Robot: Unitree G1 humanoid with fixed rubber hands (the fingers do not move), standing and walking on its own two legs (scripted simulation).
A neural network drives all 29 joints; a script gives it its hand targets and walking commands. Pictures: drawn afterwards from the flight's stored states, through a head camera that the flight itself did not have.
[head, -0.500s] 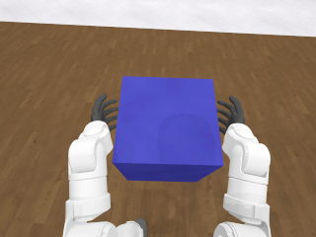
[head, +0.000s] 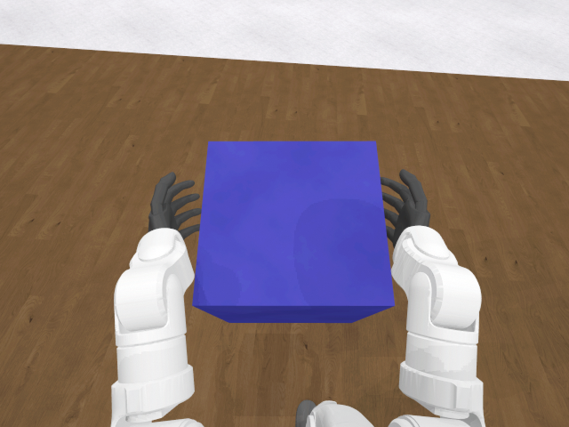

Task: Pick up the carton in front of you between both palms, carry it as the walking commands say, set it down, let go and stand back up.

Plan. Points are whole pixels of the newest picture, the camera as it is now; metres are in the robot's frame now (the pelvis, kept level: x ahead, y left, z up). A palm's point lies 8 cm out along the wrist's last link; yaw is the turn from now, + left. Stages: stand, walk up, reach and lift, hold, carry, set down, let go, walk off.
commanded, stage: carry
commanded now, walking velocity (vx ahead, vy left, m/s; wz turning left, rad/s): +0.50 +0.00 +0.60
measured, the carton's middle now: (291, 246) +0.35 -0.02 +0.03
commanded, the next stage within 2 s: none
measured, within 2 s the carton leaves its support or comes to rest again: neither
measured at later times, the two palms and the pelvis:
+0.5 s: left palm (121, 123) +0.59 +0.26 +0.07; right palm (291, 98) +0.65 -0.04 +0.07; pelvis +0.30 +0.05 -0.02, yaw +8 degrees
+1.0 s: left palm (191, 35) +0.94 +0.18 +0.04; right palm (318, 41) +0.91 -0.13 +0.04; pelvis +0.60 +0.06 -0.05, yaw -7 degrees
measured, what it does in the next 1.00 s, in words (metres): goes down: left foot, then right foot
